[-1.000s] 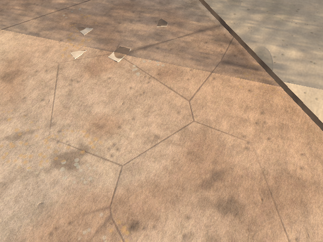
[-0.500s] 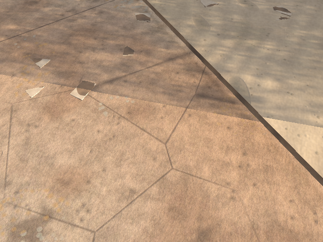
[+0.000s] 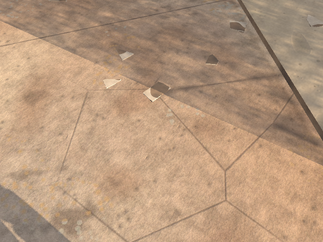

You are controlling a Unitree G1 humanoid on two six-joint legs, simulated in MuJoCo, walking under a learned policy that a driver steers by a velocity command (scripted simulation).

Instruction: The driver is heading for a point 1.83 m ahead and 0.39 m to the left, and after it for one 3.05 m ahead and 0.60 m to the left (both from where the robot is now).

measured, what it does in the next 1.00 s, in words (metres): steps on the spot, turning left: left foot, then right foot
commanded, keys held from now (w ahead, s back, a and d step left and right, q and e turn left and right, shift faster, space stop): q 0.48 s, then no key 0.26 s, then w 0.26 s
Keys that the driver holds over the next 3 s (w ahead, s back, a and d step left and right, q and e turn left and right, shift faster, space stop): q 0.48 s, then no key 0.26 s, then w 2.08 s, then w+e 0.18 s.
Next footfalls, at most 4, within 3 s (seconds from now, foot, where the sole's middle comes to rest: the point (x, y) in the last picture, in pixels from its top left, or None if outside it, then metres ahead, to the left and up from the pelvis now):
0.10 left None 0.06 0.12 -0.78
0.60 right None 0.08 -0.07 -0.78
0.98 left None -0.02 0.10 -0.78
1.40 right None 0.37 0.04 -0.78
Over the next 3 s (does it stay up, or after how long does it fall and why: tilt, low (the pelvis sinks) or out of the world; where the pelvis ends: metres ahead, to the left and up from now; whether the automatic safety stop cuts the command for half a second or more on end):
stays up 1.01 0.40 -0.01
